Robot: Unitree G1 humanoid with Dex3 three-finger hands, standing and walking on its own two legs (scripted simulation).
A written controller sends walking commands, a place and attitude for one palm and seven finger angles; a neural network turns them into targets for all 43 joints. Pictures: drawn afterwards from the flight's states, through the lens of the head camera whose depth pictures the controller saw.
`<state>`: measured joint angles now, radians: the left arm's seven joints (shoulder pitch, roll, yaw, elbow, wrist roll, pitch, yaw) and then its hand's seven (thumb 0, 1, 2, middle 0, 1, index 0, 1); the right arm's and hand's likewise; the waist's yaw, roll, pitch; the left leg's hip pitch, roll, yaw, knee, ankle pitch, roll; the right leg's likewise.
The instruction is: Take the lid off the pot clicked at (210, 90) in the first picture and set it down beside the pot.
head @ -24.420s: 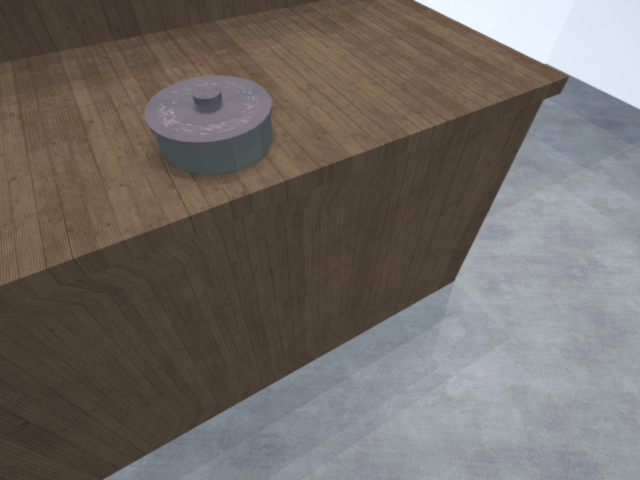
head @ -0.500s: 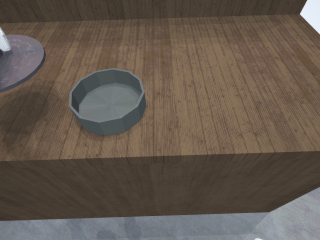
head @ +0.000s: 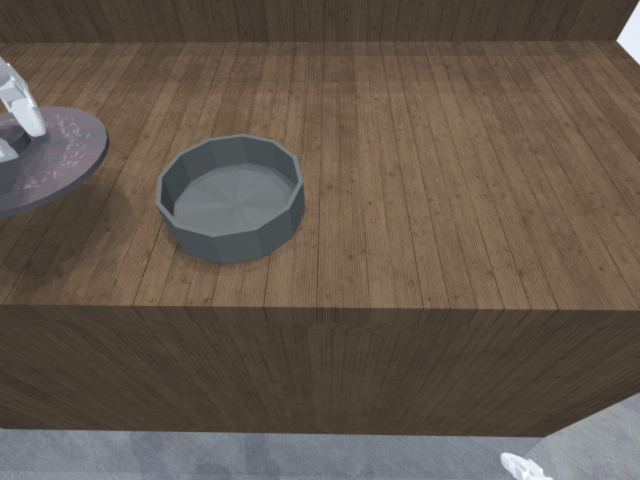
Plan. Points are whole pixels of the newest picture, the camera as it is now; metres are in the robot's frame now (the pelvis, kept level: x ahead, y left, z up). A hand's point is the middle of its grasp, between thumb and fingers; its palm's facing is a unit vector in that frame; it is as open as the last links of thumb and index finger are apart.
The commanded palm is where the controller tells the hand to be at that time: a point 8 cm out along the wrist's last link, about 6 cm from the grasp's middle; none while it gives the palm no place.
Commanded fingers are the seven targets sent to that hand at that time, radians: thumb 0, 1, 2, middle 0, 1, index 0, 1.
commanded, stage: lower the lid onto the table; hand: left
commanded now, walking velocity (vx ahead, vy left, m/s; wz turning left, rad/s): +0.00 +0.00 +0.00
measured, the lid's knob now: (5, 140) +0.45 +0.36 +0.20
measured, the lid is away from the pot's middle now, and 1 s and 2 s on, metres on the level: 0.24 0.23 0.23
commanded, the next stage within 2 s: open the fingers wide in 1.52 s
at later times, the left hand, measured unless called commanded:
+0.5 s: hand (28, 145) +0.45 +0.33 +0.19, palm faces -0.32 -0.15 -0.94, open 7.1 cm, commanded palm +0.44 +0.34 +0.26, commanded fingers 0.00 0.60 1.08 -0.90 -0.95 -0.95 -0.97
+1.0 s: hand (36, 176) +0.44 +0.34 +0.16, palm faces -0.40 -0.15 -0.90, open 7.1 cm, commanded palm +0.45 +0.35 +0.23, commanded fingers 0.00 0.60 1.08 -0.90 -0.95 -0.95 -0.97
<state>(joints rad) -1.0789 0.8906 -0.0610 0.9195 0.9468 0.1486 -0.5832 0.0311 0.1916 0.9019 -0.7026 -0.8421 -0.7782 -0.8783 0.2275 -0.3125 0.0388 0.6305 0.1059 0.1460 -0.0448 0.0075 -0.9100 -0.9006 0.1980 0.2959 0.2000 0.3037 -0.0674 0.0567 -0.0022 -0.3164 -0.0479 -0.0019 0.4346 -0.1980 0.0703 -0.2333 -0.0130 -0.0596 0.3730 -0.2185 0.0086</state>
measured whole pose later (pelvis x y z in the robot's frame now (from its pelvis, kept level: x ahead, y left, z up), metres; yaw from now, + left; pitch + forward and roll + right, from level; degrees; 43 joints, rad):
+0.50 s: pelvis +0.00 +0.01 +0.00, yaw -1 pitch +6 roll -2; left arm -1.02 0.88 0.01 0.97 0.94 0.05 -0.54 0.03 0.20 0.90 -0.70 -0.84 -0.78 -0.88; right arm 0.29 -0.32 0.03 0.65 0.10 0.15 -0.04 0.01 -0.91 -0.90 0.20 0.30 0.20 0.30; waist -0.11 0.05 -0.01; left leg -0.34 -0.05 0.02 0.44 -0.21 0.08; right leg -0.26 -0.02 -0.04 0.37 -0.21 0.02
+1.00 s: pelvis +0.00 +0.02 +0.00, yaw +0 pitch +7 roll -2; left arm -1.02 0.84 -0.06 1.04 0.93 0.00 -0.52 0.03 0.20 0.90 -0.70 -0.84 -0.78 -0.88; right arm 0.28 -0.31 0.03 0.67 0.09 0.13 -0.05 0.01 -0.91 -0.90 0.20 0.30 0.20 0.30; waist -0.09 0.04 -0.02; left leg -0.37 -0.06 0.00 0.47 -0.22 0.09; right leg -0.27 -0.02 -0.06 0.38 -0.22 0.02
